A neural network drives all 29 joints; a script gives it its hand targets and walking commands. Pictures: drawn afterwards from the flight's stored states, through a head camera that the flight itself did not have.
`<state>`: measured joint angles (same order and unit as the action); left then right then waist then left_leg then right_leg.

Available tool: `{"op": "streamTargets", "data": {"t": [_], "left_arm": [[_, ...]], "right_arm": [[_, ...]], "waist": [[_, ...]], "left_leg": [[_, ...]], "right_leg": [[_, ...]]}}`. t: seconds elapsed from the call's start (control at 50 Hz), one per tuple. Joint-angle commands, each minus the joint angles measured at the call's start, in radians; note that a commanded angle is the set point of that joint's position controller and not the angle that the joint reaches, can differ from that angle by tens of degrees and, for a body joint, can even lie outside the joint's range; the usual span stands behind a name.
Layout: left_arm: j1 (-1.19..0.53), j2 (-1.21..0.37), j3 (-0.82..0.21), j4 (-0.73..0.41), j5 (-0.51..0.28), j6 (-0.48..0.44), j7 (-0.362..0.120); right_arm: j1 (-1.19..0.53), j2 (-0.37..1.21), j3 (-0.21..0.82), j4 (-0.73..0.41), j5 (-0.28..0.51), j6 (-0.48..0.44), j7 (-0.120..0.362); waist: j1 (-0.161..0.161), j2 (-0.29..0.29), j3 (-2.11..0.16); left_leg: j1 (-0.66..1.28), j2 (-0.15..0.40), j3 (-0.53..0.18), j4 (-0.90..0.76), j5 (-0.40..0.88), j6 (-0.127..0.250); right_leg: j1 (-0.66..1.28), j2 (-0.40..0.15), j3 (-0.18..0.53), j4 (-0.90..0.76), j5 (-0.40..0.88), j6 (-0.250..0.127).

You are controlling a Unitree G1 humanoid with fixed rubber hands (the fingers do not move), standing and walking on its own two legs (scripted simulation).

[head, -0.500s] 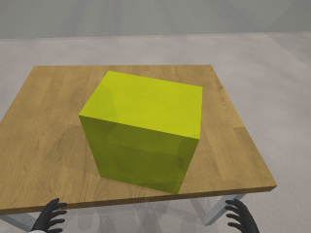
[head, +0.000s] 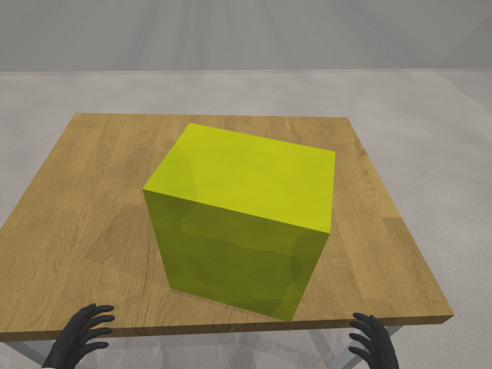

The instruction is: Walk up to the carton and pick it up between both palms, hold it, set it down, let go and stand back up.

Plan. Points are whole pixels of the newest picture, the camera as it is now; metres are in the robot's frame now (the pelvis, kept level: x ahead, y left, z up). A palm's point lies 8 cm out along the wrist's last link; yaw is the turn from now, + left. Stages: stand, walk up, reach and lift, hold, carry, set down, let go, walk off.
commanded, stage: reach and lift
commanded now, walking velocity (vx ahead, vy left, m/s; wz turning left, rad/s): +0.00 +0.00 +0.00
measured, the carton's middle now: (242, 228) +0.36 +0.02 +0.03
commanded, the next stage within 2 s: none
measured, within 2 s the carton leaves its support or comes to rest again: neither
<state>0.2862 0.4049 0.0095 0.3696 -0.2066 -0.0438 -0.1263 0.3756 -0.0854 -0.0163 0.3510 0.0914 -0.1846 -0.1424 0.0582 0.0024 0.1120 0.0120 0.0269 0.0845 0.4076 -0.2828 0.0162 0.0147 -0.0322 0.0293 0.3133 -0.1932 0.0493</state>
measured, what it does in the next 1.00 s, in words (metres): stands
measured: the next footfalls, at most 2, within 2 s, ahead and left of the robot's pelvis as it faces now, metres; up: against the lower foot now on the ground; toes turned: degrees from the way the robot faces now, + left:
none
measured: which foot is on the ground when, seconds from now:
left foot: down 0.00-1.00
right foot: down 0.00-1.00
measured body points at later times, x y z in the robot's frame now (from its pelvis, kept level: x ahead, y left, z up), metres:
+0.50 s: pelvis -0.01 +0.00 +0.00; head -0.02 +0.03 +0.44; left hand +0.14 +0.28 -0.01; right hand +0.16 -0.18 -0.01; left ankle -0.03 +0.10 -0.74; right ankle +0.00 -0.16 -0.74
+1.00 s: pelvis +0.00 +0.01 +0.00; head -0.03 +0.02 +0.45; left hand +0.18 +0.28 +0.04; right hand +0.20 -0.18 +0.03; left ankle -0.03 +0.10 -0.74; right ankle +0.00 -0.16 -0.74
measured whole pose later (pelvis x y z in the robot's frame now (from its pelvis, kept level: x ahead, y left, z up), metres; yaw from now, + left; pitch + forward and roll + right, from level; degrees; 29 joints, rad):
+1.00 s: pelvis +0.00 +0.01 +0.00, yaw +2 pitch -9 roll -2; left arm 0.31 0.48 0.00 0.04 -0.36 0.02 -0.15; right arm 0.43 -0.05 0.00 -0.15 0.18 0.11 -0.26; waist 0.06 0.01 0.10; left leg 0.02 0.01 0.05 0.41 -0.27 0.03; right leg 0.05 -0.03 0.05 0.28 -0.18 0.03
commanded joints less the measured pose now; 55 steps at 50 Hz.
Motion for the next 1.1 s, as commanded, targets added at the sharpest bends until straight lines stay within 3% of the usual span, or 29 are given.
{"op": "streamTargets", "data": {"t": [0.0,0.02,0.04,0.06,0.08,0.1,0.18,0.26,0.32,0.38,0.44,0.46,0.48,0.5,0.64,0.78,0.84,0.86,0.88,0.94,0.96,1.0,1.06,1.08], "left_arm": [[-0.011,0.175,0.056,-0.133,-0.028,-0.060,-0.021],[-0.024,0.165,0.051,-0.141,-0.030,-0.067,-0.021],[-0.032,0.178,0.070,-0.162,-0.026,-0.085,-0.026],[-0.040,0.185,0.047,-0.188,-0.044,-0.096,-0.032],[-0.023,0.191,0.051,-0.164,-0.047,-0.110,-0.033],[-0.012,0.190,0.052,-0.183,-0.052,-0.114,-0.035],[0.006,0.195,0.035,-0.188,-0.070,-0.146,-0.047],[0.039,0.214,0.038,-0.192,-0.084,-0.175,-0.052],[0.030,0.224,0.040,-0.271,-0.097,-0.198,-0.050],[0.067,0.234,0.034,-0.265,-0.105,-0.201,-0.051],[0.085,0.228,0.032,-0.314,-0.112,-0.198,-0.049],[0.067,0.233,0.013,-0.346,-0.125,-0.203,-0.049],[0.085,0.236,0.040,-0.303,-0.121,-0.193,-0.053],[0.076,0.246,0.025,-0.349,-0.114,-0.192,-0.048],[0.017,0.267,0.032,-0.372,-0.157,-0.134,-0.037],[-0.049,0.261,0.051,-0.455,-0.172,-0.061,-0.025],[-0.023,0.242,0.051,-0.444,-0.162,-0.025,-0.023],[-0.027,0.232,0.050,-0.468,-0.168,-0.019,-0.020],[-0.038,0.235,0.059,-0.463,-0.166,-0.006,-0.026],[-0.057,0.226,0.085,-0.470,-0.150,0.033,-0.030],[-0.090,0.230,0.088,-0.479,-0.155,0.050,-0.026],[-0.086,0.231,0.105,-0.556,-0.148,0.064,-0.019],[-0.095,0.232,0.125,-0.556,-0.158,0.090,-0.021],[-0.102,0.236,0.135,-0.564,-0.155,0.102,-0.028]], "right_arm": [[0.029,-0.082,-0.028,-0.153,0.016,-0.056,-0.025],[0.041,-0.064,-0.011,-0.158,0.026,-0.066,-0.030],[0.044,-0.044,-0.002,-0.164,0.025,-0.079,-0.036],[0.024,-0.042,-0.003,-0.230,0.027,-0.081,-0.036],[0.052,-0.030,0.021,-0.215,0.041,-0.088,-0.043],[0.058,-0.014,0.016,-0.229,0.040,-0.095,-0.041],[0.080,-0.018,0.021,-0.228,0.043,-0.114,-0.057],[0.119,0.006,0.037,-0.244,0.058,-0.130,-0.067],[0.098,0.021,0.045,-0.305,0.062,-0.148,-0.073],[0.121,0.038,0.049,-0.314,0.082,-0.139,-0.089],[0.133,0.045,0.031,-0.313,0.071,-0.117,-0.103],[0.126,0.052,0.037,-0.366,0.075,-0.122,-0.105],[0.110,0.062,0.036,-0.335,0.060,-0.114,-0.105],[0.117,0.046,0.024,-0.354,0.058,-0.099,-0.107],[0.078,0.035,0.020,-0.450,0.048,0.020,-0.121],[0.027,0.015,0.000,-0.557,0.067,0.153,-0.115],[0.039,0.005,-0.006,-0.584,0.066,0.213,-0.118],[0.035,-0.011,0.006,-0.617,0.089,0.221,-0.116],[0.012,-0.021,-0.004,-0.659,0.079,0.237,-0.119],[0.020,-0.028,-0.003,-0.648,0.083,0.281,-0.116],[-0.044,-0.047,-0.009,-0.702,0.088,0.286,-0.116],[-0.006,-0.043,-0.009,-0.732,0.087,0.321,-0.117],[-0.024,-0.046,-0.020,-0.772,0.088,0.342,-0.117],[-0.027,-0.060,-0.016,-0.776,0.087,0.365,-0.122]], "waist": [[-0.017,0.068,-0.034],[-0.017,0.089,-0.037],[0.010,0.088,-0.031],[0.014,0.075,-0.047],[0.006,0.076,-0.038],[0.018,0.079,-0.044],[0.001,0.102,-0.017],[0.012,0.106,0.000],[0.026,0.131,-0.041],[0.019,0.106,-0.003],[0.005,0.129,0.003],[0.004,0.132,-0.023],[0.021,0.118,0.010],[0.007,0.148,-0.009],[-0.001,0.124,0.015],[-0.005,0.142,-0.004],[-0.012,0.125,-0.004],[-0.012,0.142,0.002],[-0.017,0.112,0.007],[-0.013,0.137,0.012],[-0.003,0.119,-0.032],[-0.003,0.102,-0.042],[-0.010,0.107,-0.065],[-0.015,0.065,-0.043]], "left_leg": [[-0.023,-0.011,-0.021,-0.036,0.398,-0.082],[-0.041,-0.009,-0.021,-0.027,0.406,-0.088],[-0.022,-0.011,-0.021,-0.019,0.407,-0.088],[-0.029,-0.007,-0.026,-0.020,0.385,-0.082],[-0.041,-0.002,-0.026,-0.009,0.377,-0.081],[-0.041,-0.005,-0.027,-0.006,0.398,-0.082],[-0.030,0.005,-0.043,0.001,0.378,-0.093],[-0.046,0.007,-0.057,0.000,0.344,-0.084],[-0.066,0.009,-0.056,0.005,0.330,-0.086],[-0.071,0.015,-0.074,0.001,0.303,-0.084],[-0.060,0.022,-0.083,-0.017,0.292,-0.093],[-0.065,0.026,-0.087,-0.017,0.292,-0.095],[-0.078,0.021,-0.080,-0.011,0.271,-0.094],[-0.085,0.017,-0.090,-0.031,0.258,-0.092],[-0.104,0.022,-0.092,-0.075,0.156,-0.073],[-0.102,0.023,-0.100,-0.095,0.219,-0.090],[-0.091,0.022,-0.097,-0.119,0.196,-0.075],[-0.091,0.024,-0.094,-0.111,0.264,-0.089],[-0.078,0.026,-0.091,-0.113,0.242,-0.082],[-0.073,0.026,-0.091,-0.116,0.276,-0.090],[-0.085,0.024,-0.086,-0.102,0.276,-0.088],[-0.056,0.026,-0.088,-0.116,0.290,-0.084],[-0.042,0.021,-0.080,-0.101,0.320,-0.089],[-0.020,0.019,-0.080,-0.100,0.321,-0.080]], "right_leg": [[-0.049,0.039,-0.005,-0.047,0.137,-0.106],[-0.054,0.042,-0.006,-0.046,0.140,-0.106],[-0.068,0.033,0.003,-0.046,0.135,-0.098],[-0.079,0.043,-0.006,-0.040,0.103,-0.098],[-0.076,0.043,-0.001,-0.039,0.103,-0.103],[-0.075,0.044,0.004,-0.036,0.112,-0.107],[-0.116,0.043,-0.001,-0.044,0.075,-0.113],[-0.103,0.039,0.008,-0.045,0.040,-0.117],[-0.103,0.039,0.014,-0.042,0.020,-0.119],[-0.106,0.043,0.017,-0.042,0.027,-0.114],[-0.098,0.034,0.023,-0.055,0.018,-0.121],[-0.100,0.039,0.017,-0.053,0.012,-0.123],[-0.114,0.035,0.025,-0.064,-0.014,-0.122],[-0.090,0.031,0.031,-0.062,-0.010,-0.124],[-0.076,0.012,0.036,-0.080,-0.063,-0.113],[-0.017,0.012,0.035,-0.082,0.006,-0.122],[0.003,0.008,0.038,-0.085,0.010,-0.117],[-0.010,0.012,0.032,-0.082,0.055,-0.118],[-0.020,0.019,0.033,-0.081,0.045,-0.116],[-0.011,0.015,0.031,-0.090,0.058,-0.120],[0.007,0.017,0.029,-0.080,0.054,-0.121],[0.017,0.024,0.022,-0.072,0.076,-0.117],[-0.014,0.021,0.029,-0.077,0.092,-0.121],[-0.021,0.021,0.027,-0.086,0.106,-0.115]]}}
